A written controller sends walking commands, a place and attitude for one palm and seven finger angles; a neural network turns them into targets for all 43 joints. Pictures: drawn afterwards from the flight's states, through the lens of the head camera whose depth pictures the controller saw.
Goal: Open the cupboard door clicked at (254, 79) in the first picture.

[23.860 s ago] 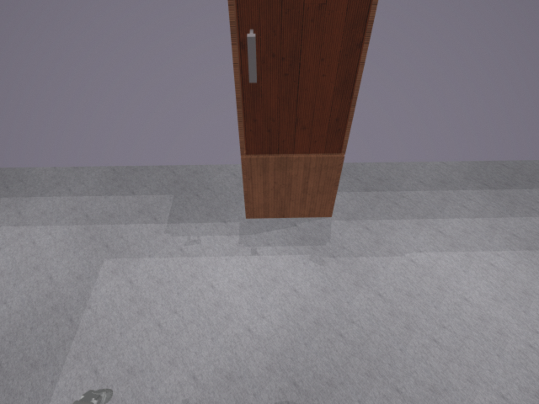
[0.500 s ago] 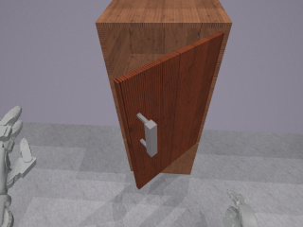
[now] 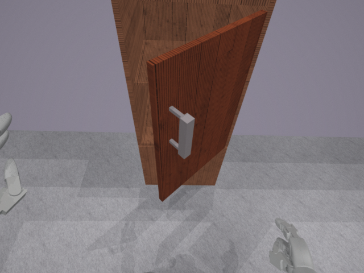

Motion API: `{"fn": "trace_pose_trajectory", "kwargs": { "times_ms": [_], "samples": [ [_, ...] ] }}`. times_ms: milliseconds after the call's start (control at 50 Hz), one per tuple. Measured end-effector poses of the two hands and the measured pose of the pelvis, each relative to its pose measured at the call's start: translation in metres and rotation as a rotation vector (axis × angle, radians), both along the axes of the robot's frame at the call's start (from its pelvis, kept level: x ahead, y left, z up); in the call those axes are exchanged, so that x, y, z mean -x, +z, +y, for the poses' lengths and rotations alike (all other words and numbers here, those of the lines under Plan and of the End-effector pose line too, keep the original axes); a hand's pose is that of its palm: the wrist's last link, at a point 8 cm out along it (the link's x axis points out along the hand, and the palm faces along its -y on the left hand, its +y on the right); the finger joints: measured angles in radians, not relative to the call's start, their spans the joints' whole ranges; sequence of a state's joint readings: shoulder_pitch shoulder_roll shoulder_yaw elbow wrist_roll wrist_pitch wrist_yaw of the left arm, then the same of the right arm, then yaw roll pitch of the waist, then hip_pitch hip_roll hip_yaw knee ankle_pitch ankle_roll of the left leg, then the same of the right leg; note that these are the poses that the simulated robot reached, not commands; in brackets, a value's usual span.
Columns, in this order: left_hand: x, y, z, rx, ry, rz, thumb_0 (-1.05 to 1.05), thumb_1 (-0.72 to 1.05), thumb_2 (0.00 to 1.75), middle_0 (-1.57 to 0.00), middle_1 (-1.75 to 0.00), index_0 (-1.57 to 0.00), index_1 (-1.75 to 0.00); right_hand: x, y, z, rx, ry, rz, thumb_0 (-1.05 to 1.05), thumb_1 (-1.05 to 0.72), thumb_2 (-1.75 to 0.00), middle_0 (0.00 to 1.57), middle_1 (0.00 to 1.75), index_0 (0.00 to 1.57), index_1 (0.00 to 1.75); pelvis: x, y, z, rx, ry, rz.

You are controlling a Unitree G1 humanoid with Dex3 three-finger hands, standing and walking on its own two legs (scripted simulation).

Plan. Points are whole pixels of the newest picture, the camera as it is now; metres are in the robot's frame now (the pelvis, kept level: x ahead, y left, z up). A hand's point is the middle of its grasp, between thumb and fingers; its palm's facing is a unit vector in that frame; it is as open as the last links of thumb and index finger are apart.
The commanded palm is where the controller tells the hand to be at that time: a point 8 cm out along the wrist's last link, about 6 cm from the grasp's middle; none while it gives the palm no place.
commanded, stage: step back with the hand held close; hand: left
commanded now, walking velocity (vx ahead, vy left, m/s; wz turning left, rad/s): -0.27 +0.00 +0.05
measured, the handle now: (179, 132) +0.42 +0.04 +0.06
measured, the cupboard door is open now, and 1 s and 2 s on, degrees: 44 44 44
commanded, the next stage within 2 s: stop stepping back and stand still in 0.54 s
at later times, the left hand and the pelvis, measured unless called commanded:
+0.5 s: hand out of the picture +0.10 +0.30 +0.18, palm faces +0.45 -0.78 -0.45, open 7.4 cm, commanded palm +0.02 +0.33 +0.18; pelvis -0.11 +0.02 +0.00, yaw +2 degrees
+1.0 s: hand out of the picture -0.01 +0.28 +0.16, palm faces +0.46 -0.80 -0.39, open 7.4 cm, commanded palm -0.06 +0.31 +0.18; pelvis -0.21 +0.01 -0.01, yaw -2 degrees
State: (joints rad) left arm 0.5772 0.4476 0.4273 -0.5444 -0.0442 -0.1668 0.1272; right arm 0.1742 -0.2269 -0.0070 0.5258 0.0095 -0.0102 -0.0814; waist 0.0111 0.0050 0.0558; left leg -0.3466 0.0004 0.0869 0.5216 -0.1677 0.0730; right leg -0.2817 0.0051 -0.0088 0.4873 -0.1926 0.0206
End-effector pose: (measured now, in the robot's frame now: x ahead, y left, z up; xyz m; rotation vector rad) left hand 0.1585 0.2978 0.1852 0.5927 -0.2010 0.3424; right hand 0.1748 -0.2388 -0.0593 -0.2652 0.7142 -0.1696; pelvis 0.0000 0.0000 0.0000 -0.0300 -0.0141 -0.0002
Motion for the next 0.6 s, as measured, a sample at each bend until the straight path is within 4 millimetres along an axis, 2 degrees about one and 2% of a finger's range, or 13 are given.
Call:
{"fn": "trace_pose_trajectory", "kwargs": {
  "times_ms": [140,240,360,460,540,600],
  "samples": [
    [0.047,-0.003,0.012,-0.027,0.085,-0.057,0.01,0.89,0.9,-0.21,-0.3,-0.21,-0.31,0.027,-0.016,0.015,-0.012,0.072,0.008,0.02,-0.9,-0.9,0.2,0.3,0.2,0.3,0.03,-0.01,0.001,0.007,0.074,-0.013],
    [0.081,-0.006,0.013,0.011,0.117,-0.069,0.01,0.89,0.9,-0.21,-0.3,-0.21,-0.31,0.047,-0.023,0.023,-0.018,0.102,0.049,0.02,-0.9,-0.9,0.2,0.3,0.2,0.3,0.05,-0.01,0.003,0.011,0.073,-0.008],
    [0.091,-0.016,0.028,0.062,0.078,-0.114,0.01,0.89,0.9,-0.21,-0.3,-0.21,-0.31,0.072,-0.019,0.032,0.042,0.092,0.063,0.02,-0.9,-0.9,0.2,0.3,0.2,0.3,0.073,-0.012,0.018,0.007,0.079,0.013],
    [0.098,-0.001,0.04,0.026,0.047,-0.123,0.02,0.89,0.9,-0.21,-0.3,-0.21,-0.31,0.096,-0.006,0.047,0.023,0.089,0.032,0.02,-0.9,-0.9,0.2,0.3,0.2,0.3,0.102,-0.001,0.023,0.035,0.058,0.017],
    [0.115,0.016,0.031,0.02,-0.018,-0.13,0.02,0.89,0.9,-0.21,-0.3,-0.21,-0.31,0.12,0.005,0.054,-0.016,0.074,0.005,0.02,-0.9,-0.9,0.2,0.3,0.2,0.3,0.12,0.008,0.025,0.054,0.012,0.037],
    [0.127,0.019,0.021,0.032,-0.063,-0.121,0.02,0.89,0.9,-0.21,-0.3,-0.21,-0.31,0.139,0.009,0.053,-0.021,0.064,-0.008,0.02,-0.9,-0.9,0.2,0.3,0.2,0.3,0.137,0.011,0.024,0.06,-0.005,0.053]
  ]
}}
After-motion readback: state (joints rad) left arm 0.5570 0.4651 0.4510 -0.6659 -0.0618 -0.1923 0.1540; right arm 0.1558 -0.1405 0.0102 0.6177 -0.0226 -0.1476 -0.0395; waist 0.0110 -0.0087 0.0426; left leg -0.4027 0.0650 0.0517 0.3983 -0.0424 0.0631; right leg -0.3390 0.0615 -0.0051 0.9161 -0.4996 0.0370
